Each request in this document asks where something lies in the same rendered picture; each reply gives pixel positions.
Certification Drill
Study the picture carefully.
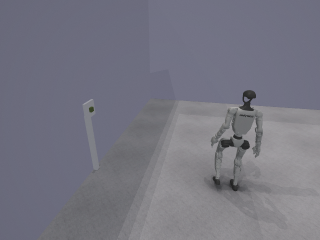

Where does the robot right upper arm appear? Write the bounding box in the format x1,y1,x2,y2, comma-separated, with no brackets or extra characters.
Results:
255,109,263,133

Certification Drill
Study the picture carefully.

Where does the robot left thigh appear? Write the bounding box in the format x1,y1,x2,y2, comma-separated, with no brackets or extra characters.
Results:
216,137,232,159

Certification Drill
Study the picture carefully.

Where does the robot left forearm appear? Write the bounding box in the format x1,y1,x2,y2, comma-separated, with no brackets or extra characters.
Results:
214,123,226,140

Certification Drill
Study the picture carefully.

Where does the right robot hand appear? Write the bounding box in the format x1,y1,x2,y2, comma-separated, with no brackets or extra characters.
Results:
252,145,261,158

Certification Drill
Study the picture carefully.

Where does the robot left upper arm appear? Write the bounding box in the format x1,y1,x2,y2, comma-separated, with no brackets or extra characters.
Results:
224,107,238,129

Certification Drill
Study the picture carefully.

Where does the panel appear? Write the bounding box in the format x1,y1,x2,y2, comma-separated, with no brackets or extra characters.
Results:
82,99,99,170

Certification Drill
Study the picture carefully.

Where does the robot right shin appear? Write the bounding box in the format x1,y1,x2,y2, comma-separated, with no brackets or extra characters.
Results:
233,160,242,185

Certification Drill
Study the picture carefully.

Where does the robot right forearm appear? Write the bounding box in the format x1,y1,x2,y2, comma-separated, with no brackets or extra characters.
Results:
255,128,263,147

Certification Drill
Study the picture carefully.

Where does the left robot hand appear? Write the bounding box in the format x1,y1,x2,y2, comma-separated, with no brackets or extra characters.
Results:
211,136,219,147

